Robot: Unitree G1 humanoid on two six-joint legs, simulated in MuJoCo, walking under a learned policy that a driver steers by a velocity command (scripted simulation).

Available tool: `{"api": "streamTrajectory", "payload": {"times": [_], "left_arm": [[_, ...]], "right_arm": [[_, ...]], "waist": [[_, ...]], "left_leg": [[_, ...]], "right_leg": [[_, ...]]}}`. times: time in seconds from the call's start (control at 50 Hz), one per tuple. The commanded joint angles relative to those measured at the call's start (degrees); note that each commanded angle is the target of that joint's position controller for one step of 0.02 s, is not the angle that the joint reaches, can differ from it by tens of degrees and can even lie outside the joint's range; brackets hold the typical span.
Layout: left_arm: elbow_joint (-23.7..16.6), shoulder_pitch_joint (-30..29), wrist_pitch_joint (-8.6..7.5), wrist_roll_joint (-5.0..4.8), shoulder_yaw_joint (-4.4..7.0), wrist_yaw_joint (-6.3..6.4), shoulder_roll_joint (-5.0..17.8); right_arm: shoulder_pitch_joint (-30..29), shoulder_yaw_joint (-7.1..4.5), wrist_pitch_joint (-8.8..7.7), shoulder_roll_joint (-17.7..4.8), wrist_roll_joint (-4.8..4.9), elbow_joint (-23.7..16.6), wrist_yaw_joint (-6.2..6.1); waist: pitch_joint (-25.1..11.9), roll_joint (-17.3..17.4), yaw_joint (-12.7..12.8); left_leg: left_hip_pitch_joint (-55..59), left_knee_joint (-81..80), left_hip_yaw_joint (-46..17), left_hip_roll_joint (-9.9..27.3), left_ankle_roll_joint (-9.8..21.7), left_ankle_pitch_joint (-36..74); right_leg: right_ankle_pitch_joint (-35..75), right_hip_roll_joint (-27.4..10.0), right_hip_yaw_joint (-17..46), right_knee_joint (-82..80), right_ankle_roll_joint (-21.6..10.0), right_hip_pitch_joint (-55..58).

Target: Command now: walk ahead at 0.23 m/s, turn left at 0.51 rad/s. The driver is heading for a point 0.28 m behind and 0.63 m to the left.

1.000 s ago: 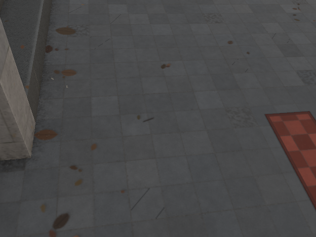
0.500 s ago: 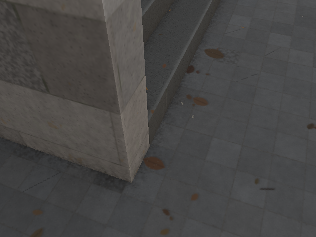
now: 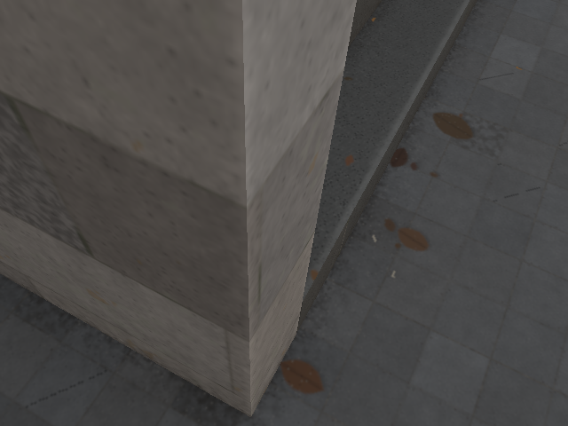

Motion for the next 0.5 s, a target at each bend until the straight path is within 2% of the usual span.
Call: {"api": "streamTrajectory", "payload": {"times": [0.02, 0.06, 0.12, 0.14, 0.16, 0.18, 0.2, 0.22, 0.24, 0.26, 0.28, 0.3, 0.34, 0.36, 0.38, 0.4, 0.42, 0.44, 0.46, 0.48, 0.5], "left_arm": [[-0.77, 7.78, 1.45, 0.24, 1.04, 1.05, 4.33], [-2.06, 4.89, 1.44, -0.07, 0.83, 1.97, 4.47], [-3.13, 4.16, 0.97, -0.89, 1.02, 3.18, 6.22], [-3.12, 5.26, 0.64, -0.97, 1.11, 3.41, 6.77], [-3.53, 7.13, 0.18, -1.23, 1.14, 3.07, 6.35], [-3.38, 8.79, -0.29, -0.32, 1.75, 3.34, 8.29], [-4.70, 8.57, 0.34, -0.61, 1.99, 2.64, 9.94], [-6.15, 7.12, 1.61, -1.33, 2.15, 2.13, 7.86], [-7.85, 2.67, 2.46, -1.74, 2.95, 2.41, 8.79], [-7.66, 1.34, 3.08, -1.51, 2.25, 2.58, 6.87], [-8.25, -3.20, 3.02, -0.56, 1.77, 2.13, 5.97], [-9.24, -6.55, 3.58, 0.12, 1.59, 2.09, 5.96], [-7.45, -5.13, 3.81, 0.08, 1.83, 1.24, 5.94], [-6.55, -3.67, 3.79, 0.29, 2.07, 0.81, 6.07], [-4.59, -0.79, 3.54, -0.58, 2.71, 0.33, 7.02], [-4.28, -0.30, 3.17, 0.02, 3.15, -0.19, 8.03], [-1.69, 3.79, 3.10, -0.15, 3.99, -0.01, 9.53], [-1.40, 3.54, 3.23, 1.92, 4.70, 0.44, 10.86], [-1.50, 2.75, 3.57, 2.29, 5.20, 0.21, 11.55], [-2.12, 0.34, 3.65, 1.93, 5.22, 0.17, 10.64], [-2.72, -0.79, 3.99, 0.94, 5.21, 0.06, 9.85]], "right_arm": [[-3.31, -2.65, -0.45, -9.25, -0.26, -3.53, 0.07], [-2.57, -3.21, 0.10, -9.35, -0.58, -2.82, -0.25], [-1.88, -3.72, 1.04, -9.26, -0.80, -2.75, -0.52], [-2.90, -3.91, 1.36, -9.57, -0.65, -3.23, -0.48], [-7.43, -3.56, 1.52, -8.20, 0.07, -5.68, -0.02], [-6.85, -2.96, 1.32, -6.46, 1.18, -6.94, -0.09], [-0.07, -2.66, 1.75, -4.81, 0.11, -7.40, -1.00], [3.38, -4.04, 2.74, -9.85, -2.23, -6.19, -1.64], [5.55, -4.43, 3.52, -10.75, -2.76, -6.46, -2.13], [2.51, -4.37, 4.46, -11.25, -2.76, -7.04, -2.02], [0.33, -4.89, 5.61, -11.83, -1.99, -7.92, -1.27], [0.04, -4.49, 6.42, -10.63, -1.93, -8.73, -0.54], [-1.36, -3.99, 6.84, -8.79, -1.35, -9.56, 0.38], [-1.95, -3.59, 6.70, -7.73, -1.00, -9.89, 0.65], [-0.46, -3.55, 6.22, -6.23, -0.67, -9.59, 1.13], [-1.35, -3.38, 6.04, -6.24, 0.00, -10.22, 1.94], [-2.75, -3.70, 5.61, -6.12, -0.71, -10.54, 1.72], [-5.29, -3.46, 5.38, -5.12, -1.72, -12.01, 1.60], [-5.38, -3.38, 5.41, -5.44, -1.38, -12.44, 1.82], [-4.92, -3.35, 5.53, -6.01, -1.17, -12.25, 2.16], [-2.88, -3.66, 5.65, -6.30, -1.01, -11.80, 2.15]], "waist": [[-13.88, 6.36, 3.97], [-13.44, 7.04, 2.83], [-11.16, 8.04, 2.07], [-10.75, 7.89, 2.71], [-11.51, 5.37, 5.66], [-14.79, -2.55, 5.91], [-18.60, -11.95, 3.07], [-19.81, -5.80, 2.23], [-21.42, -8.00, 0.39], [-18.85, -4.27, -0.06], [-14.58, -2.88, -1.52], [-13.21, -3.82, -2.10], [-12.36, -5.49, -1.28], [-13.24, -5.83, -0.61], [-13.78, -6.80, -0.47], [-14.97, -9.63, 0.79], [-14.04, -8.18, 2.02], [-13.68, -7.47, 2.18], [-14.68, -8.30, 1.93], [-14.59, -9.44, 1.03], [-14.30, -7.84, -0.30]], "left_leg": [[1.61, 3.43, -4.21, 9.34, 0.77, 59.36], [1.62, 5.51, -6.79, 9.58, 0.80, 55.49], [4.07, 9.73, -12.73, 11.30, 1.44, 52.93], [3.83, 12.00, -14.60, 11.27, 1.14, 50.15], [-1.23, 16.92, -14.82, 9.31, -1.47, 40.70], [-10.89, 27.11, -13.32, 4.76, -4.60, 11.68], [-19.21, 42.34, -5.78, -3.20, -6.18, -33.79], [-14.43, 54.71, -2.45, -1.56, -7.21, -33.66], [-13.14, 59.13, -1.51, 0.85, -8.54, -30.95], [-11.42, 61.24, -2.70, 3.78, -9.79, -26.44], [-11.77, 60.24, -3.85, 4.64, -11.13, -23.49], [-11.98, 58.95, -2.25, 4.52, -11.90, -22.36], [-12.60, 50.01, 0.22, 4.96, -11.99, -21.57], [-11.92, 45.47, 1.32, 5.25, -11.72, -22.70], [-9.85, 40.77, 1.69, 5.83, -11.56, -22.86], [-8.01, 36.77, 3.90, 6.04, -10.59, -20.77], [-7.11, 31.24, 4.83, 7.19, -10.50, -20.86], [-5.33, 28.26, 5.83, 7.16, -10.79, -19.80], [-4.01, 24.88, 6.68, 6.93, -10.02, -20.76], [-2.20, 20.48, 7.32, 6.96, -8.78, -18.00], [2.11, 14.70, 7.84, 6.30, -7.20, -15.07]], "right_leg": [[6.14, 4.27, -3.60, -6.55, 0.28, 12.69], [6.88, 4.59, -3.00, -10.57, -0.19, 13.62], [5.17, 4.20, -0.71, -16.86, -1.90, 13.42], [5.43, 3.72, 0.01, -20.66, -2.84, 15.20], [15.10, 1.89, 0.53, -27.59, -5.34, 23.38], [43.74, -7.14, 8.46, -28.40, -9.66, 35.04], [76.37, -22.99, 19.08, -25.14, -18.61, 39.36], [81.54, -26.90, 16.64, -25.85, -23.26, 30.77], [68.89, -28.34, 16.46, -28.51, -24.46, 26.45], [51.96, -22.57, 12.93, -31.89, -22.11, 20.98], [42.51, -18.19, 8.49, -32.94, -18.63, 18.02], [39.63, -15.34, 3.99, -33.84, -17.95, 16.31], [36.60, -11.68, -3.19, -33.94, -15.68, 19.55], [36.48, -11.31, -4.97, -33.61, -15.22, 21.86], [35.63, -10.84, -7.27, -33.06, -13.53, 22.50], [30.86, -10.83, -9.60, -32.97, -12.49, 22.88], [20.63, -11.95, -9.13, -33.79, -12.64, 24.14], [17.16, -13.33, -8.24, -34.14, -12.20, 23.57], [12.68, -14.30, -7.93, -33.59, -11.51, 24.27], [7.60, -14.68, -8.21, -32.57, -10.35, 23.02], [0.70, -14.12, -9.86, -30.51, -7.11, 19.69]]}}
